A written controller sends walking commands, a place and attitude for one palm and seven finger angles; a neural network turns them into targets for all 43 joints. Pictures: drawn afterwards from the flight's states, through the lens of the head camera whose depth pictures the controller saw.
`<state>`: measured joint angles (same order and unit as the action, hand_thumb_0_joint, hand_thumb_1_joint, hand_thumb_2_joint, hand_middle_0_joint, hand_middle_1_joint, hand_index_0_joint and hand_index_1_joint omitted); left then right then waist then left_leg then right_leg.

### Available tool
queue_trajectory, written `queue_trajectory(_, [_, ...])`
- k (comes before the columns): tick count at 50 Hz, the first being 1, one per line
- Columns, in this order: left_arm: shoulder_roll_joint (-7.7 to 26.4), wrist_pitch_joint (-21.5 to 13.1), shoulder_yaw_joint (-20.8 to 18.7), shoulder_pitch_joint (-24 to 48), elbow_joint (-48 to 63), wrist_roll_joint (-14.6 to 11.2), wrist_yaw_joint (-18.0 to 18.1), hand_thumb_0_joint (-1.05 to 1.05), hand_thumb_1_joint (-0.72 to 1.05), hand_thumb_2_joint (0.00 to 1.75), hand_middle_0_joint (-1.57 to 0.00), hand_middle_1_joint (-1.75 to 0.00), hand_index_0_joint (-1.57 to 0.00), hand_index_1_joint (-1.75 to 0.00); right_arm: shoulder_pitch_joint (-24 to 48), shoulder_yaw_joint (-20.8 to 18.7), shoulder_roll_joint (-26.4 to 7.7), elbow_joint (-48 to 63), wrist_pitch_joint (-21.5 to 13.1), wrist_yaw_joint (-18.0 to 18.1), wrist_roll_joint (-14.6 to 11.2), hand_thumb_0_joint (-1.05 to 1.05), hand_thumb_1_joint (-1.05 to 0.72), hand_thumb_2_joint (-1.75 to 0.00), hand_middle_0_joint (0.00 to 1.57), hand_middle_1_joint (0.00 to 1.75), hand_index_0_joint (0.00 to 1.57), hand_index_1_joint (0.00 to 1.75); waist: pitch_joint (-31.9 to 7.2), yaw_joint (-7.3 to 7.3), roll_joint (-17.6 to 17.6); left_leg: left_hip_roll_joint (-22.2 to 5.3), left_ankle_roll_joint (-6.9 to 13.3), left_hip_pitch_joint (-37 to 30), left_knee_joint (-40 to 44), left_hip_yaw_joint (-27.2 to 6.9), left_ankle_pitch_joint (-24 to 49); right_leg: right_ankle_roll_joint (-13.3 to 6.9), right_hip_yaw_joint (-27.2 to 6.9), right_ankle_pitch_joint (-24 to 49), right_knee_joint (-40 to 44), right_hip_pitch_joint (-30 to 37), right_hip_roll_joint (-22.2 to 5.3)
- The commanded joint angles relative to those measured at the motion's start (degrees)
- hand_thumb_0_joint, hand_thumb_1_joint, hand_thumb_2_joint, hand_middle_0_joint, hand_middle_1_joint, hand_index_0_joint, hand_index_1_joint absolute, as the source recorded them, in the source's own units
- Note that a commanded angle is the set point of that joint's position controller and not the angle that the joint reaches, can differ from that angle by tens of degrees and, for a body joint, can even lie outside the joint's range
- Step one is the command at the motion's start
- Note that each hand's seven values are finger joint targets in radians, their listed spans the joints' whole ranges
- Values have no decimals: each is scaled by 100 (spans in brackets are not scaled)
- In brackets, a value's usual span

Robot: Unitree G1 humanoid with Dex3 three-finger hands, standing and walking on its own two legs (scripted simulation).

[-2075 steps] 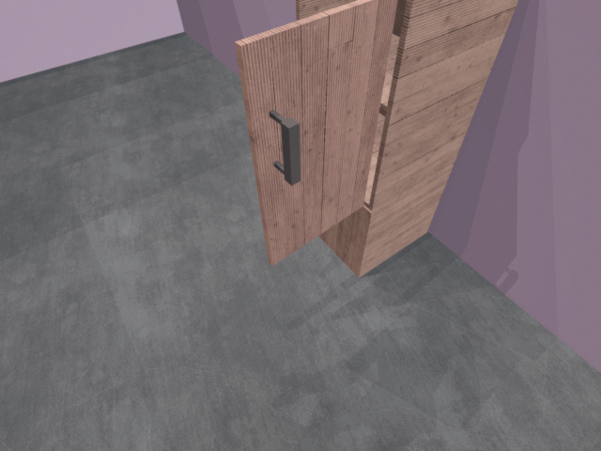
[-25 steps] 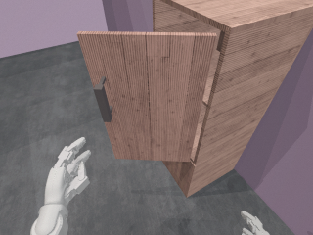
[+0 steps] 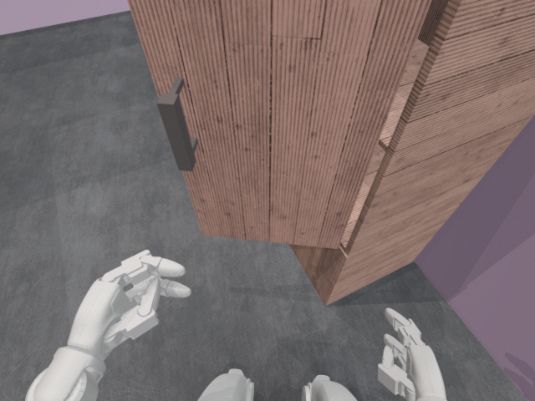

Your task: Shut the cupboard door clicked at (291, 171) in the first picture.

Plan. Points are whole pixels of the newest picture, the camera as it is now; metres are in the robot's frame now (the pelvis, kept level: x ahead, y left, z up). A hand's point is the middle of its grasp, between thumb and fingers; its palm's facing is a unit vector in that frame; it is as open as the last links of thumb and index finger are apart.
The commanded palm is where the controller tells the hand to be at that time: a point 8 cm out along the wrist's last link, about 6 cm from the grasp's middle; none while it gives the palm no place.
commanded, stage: raise the hand and make a fist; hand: left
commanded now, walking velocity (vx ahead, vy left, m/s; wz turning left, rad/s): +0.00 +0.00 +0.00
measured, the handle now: (182, 126) +0.49 +0.17 +0.13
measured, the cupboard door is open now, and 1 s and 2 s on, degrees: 58 58 58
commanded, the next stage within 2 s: bring the fist close to the handle in 1.16 s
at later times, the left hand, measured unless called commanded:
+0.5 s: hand (96, 283) +0.23 +0.21 +0.12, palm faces +0.01 -1.00 -0.05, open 3.1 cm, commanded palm +0.21 +0.26 +0.11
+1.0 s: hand (117, 282) +0.24 +0.19 +0.12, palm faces -0.08 -1.00 -0.03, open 3.1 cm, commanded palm +0.21 +0.25 +0.13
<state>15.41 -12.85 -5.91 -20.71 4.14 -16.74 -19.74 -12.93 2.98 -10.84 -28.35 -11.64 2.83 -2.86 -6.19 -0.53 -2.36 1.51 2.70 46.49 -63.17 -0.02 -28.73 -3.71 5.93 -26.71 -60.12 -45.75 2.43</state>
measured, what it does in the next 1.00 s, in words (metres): stands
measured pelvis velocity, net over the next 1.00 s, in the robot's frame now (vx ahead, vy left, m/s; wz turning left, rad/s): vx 0.02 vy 0.01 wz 0.01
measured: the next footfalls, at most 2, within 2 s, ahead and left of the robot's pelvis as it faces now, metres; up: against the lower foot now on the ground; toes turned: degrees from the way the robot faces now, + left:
none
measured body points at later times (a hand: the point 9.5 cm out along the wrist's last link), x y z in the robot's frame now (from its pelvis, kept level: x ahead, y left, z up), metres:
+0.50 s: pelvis +0.02 +0.02 +0.02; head +0.05 +0.03 +0.47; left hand +0.23 +0.27 +0.13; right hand +0.22 -0.20 -0.03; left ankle +0.02 +0.09 -0.66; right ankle +0.03 -0.08 -0.66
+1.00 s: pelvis +0.02 +0.01 +0.04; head +0.03 +0.01 +0.49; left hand +0.23 +0.25 +0.12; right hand +0.19 -0.22 -0.03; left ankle +0.02 +0.09 -0.66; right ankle +0.03 -0.08 -0.66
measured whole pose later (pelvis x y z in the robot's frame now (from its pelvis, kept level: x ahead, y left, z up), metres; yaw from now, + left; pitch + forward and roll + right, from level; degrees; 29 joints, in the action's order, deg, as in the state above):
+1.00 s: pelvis +0.02 +0.01 +0.04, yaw +0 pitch +6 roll -2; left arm 16.1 -8.0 -8.5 -20.1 6.1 -17.7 -17.0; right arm -16.4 2.5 -15.5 -29.8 -12.7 2.9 -3.1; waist -4.7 -0.2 -2.8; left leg 2.6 3.7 30.3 -48.4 0.3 -23.7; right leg -2.5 4.6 -21.9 -45.7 -29.6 1.9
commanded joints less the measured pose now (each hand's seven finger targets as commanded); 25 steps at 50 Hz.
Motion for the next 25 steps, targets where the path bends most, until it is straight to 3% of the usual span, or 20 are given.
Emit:
queue_trajectory(1, [667, -378, -1335, -741, 1882, -420, 599, 0, 90, 90, -90, -106, -90, -106, 261, -470, -704, 1046, -287, 71, 33, 0, -90, -90, 20, 30, 20, 30, -1766, -405, 335, -54, -151, -700, 1190, -388, 2146, 303, -715, 2445, 997, 2248, -244])
queue_trajectory(4, [268, -900, -787, -669, 1671, -277, 652, 0, 90, 90, -95, -112, -95, -112, 88, -497, -776, 834, -367, 4, 80, 0, -90, -90, 20, 30, 20, 30, -1158, -82, 255, -98, -190, -789, 1189, -404, 2227, 293, -483, 2421, 857, 1473, -154])
queue_trajectory(7, [43, -1122, -156, -535, 1400, -100, 353, 0, 90, 90, -101, -118, -101, -118, -34, -527, -962, 759, -450, -37, 98, 0, -90, -90, 20, 30, 20, 30, -874, 171, 169, -135, -185, -830, 1096, -473, 2128, 237, -380, 1880, 802, 875, -120])
queue_trajectory(9, [148, -1074, -72, -477, 1412, -80, 136, 0, 90, 90, -104, -122, -104, -122, -76, -564, -1068, 814, -503, -25, 46, 0, -90, -90, 20, 30, 20, 30, -1008, 197, 154, -142, -181, -913, 1178, -517, 1813, 217, -379, 1412, 932, 850, -118])
queue_trajectory(11, [480, -949, -284, -391, 1721, -79, 57, 0, 90, 90, -108, -126, -108, -126, -86, -578, -1121, 893, -508, 15, 14, 0, -90, -90, 20, 30, 20, 30, -1359, 98, 32, -136, -170, -1113, 1273, -541, 1895, 194, -410, 1414, 991, 1093, -130])
queue_trajectory(15, [1067, -814, -1027, -284, 2289, -125, 435, 0, 90, 90, -115, -134, -115, -134, 7, -537, -1019, 967, -414, 73, 10, 0, -90, -90, 20, 30, 20, 30, -1616, -177, -225, -137, -252, -1454, 1564, -588, 2056, 126, -339, 1485, 1037, 1469, -64])
queue_trajectory(19, [603, -808, -893, -398, 2181, -228, 769, 0, 90, 90, -123, -142, -123, -142, 8, -476, -940, 961, -283, 46, -16, 0, -90, -90, 20, 30, 20, 30, -1170, -136, -270, -189, -362, -1604, 1802, -607, 2125, 128, -198, 1483, 1131, 1421, -25])
queue_trajectory(23, [275, -447, -315, -246, 1594, -85, 587, 0, 90, 90, -130, -150, -130, -150, -23, -429, -1065, 946, -229, -4, -49, 0, -90, -90, 20, 30, 20, 30, -576, 87, -151, -250, -345, -1560, 1963, -691, 1796, 161, -152, 1288, 1341, 1221, -21])
queue_trajectory(25, [358, -221, -217, -68, 1402, -19, 430, 0, 90, 90, -130, -150, -130, -150, -36, -419, -1139, 960, -236, 6, -65, 0, -90, -90, 20, 30, 20, 30, -453, 138, 19, -241, -270, -1502, 2010, -708, 1590, 160, -193, 1240, 1478, 1316, -38])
